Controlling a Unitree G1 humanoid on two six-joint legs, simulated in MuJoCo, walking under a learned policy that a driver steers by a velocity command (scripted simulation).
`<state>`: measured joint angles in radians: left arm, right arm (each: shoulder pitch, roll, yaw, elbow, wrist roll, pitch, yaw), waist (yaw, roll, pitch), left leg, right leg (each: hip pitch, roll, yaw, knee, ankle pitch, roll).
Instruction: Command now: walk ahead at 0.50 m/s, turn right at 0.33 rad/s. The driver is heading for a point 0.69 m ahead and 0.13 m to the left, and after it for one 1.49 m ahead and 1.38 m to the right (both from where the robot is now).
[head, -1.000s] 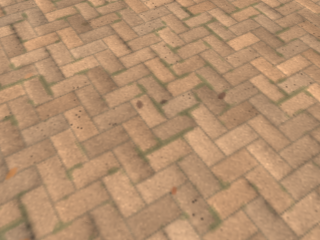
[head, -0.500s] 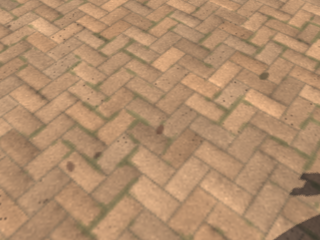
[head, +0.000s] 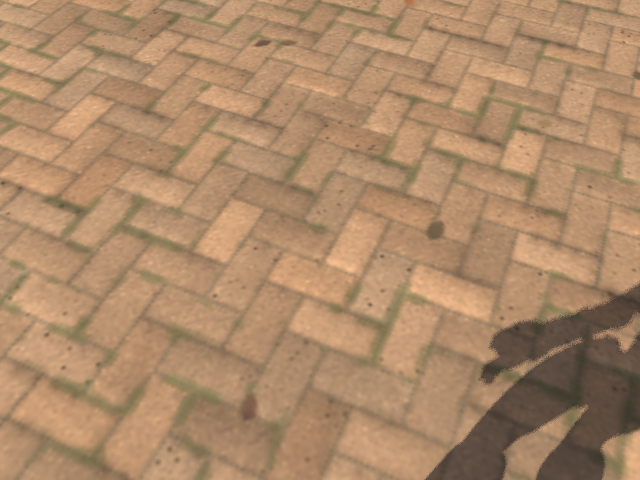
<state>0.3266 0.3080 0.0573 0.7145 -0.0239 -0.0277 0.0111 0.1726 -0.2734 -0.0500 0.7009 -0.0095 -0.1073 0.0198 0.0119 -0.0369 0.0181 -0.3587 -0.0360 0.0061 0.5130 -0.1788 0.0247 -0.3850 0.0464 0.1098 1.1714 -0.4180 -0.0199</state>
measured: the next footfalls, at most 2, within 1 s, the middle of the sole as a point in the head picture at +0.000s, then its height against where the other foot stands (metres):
right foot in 0.36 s outside the picture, level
left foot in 0.86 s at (257, 436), level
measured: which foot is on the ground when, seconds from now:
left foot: down 0.00-0.38, up 0.40-0.84, down 0.86-1.00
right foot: up 0.00-0.34, down 0.36-0.88, up 0.90-1.00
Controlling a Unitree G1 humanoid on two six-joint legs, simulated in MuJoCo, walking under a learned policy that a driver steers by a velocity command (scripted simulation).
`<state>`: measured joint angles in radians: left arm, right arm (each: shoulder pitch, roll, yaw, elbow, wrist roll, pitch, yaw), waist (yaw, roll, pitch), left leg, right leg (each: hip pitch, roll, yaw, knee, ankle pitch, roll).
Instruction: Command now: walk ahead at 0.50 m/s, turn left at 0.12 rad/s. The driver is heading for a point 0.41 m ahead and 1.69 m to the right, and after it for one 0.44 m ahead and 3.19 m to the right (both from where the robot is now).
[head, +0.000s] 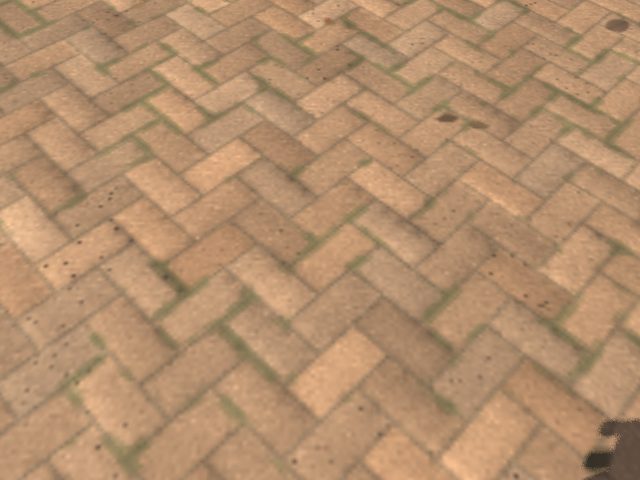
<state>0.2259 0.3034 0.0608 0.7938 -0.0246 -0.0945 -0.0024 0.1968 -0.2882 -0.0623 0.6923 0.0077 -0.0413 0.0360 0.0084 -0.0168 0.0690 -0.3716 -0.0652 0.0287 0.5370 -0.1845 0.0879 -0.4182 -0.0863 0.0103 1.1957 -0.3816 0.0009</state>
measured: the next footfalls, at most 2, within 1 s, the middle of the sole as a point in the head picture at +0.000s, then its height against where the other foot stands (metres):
right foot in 0.42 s outside the picture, level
left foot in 0.88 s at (350, 349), level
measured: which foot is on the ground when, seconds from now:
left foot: down 0.00-0.44, up 0.46-0.86, down 0.88-1.00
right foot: up 0.00-0.40, down 0.42-0.90, up 0.92-1.00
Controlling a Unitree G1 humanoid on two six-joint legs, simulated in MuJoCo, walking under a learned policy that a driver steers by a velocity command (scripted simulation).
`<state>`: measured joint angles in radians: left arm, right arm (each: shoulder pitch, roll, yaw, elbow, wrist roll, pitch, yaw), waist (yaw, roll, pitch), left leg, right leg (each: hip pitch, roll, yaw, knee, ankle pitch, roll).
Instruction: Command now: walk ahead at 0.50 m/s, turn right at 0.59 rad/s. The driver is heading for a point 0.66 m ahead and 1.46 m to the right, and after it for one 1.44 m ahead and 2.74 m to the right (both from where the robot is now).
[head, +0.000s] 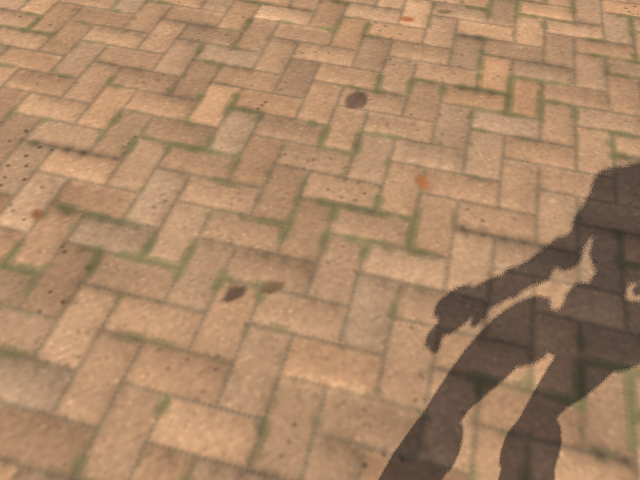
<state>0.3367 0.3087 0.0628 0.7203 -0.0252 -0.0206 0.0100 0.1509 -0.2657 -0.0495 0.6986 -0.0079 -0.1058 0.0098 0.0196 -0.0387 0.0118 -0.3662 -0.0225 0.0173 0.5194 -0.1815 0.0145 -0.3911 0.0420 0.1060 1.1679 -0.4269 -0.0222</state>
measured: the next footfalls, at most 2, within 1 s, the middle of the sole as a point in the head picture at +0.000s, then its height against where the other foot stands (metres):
right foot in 0.40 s outside the picture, level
left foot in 0.88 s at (373, 391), level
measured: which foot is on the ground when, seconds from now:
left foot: down 0.00-0.40, up 0.42-0.86, down 0.88-1.00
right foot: up 0.00-0.38, down 0.40-0.88, up 0.90-1.00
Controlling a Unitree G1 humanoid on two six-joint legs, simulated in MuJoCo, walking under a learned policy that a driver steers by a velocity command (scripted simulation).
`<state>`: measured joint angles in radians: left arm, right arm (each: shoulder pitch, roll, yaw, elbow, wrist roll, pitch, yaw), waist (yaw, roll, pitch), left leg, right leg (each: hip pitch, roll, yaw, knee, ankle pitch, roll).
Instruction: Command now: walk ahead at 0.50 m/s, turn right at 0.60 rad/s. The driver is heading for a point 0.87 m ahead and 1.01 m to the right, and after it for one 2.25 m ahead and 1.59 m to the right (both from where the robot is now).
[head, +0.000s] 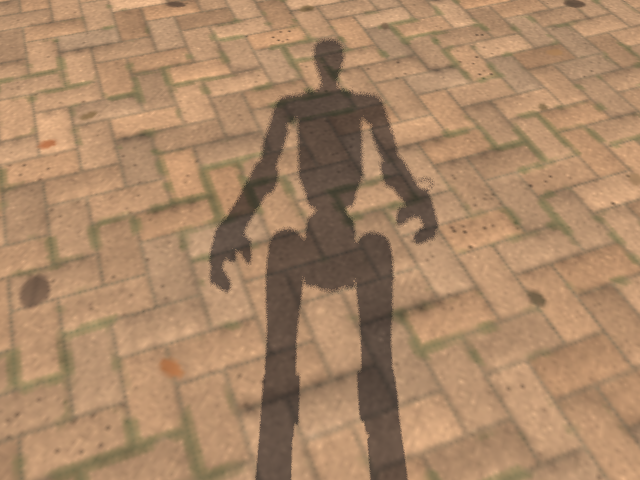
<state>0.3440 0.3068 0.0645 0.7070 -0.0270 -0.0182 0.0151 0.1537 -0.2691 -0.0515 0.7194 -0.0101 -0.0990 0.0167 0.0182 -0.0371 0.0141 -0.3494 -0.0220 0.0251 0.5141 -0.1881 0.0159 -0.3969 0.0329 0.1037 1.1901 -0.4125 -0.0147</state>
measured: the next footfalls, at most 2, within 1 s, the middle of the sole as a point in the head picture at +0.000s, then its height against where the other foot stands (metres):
right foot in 0.40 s outside the picture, level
left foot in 0.88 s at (379, 393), level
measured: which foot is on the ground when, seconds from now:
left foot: down 0.00-0.40, up 0.42-0.86, down 0.88-1.00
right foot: up 0.00-0.38, down 0.40-0.88, up 0.90-1.00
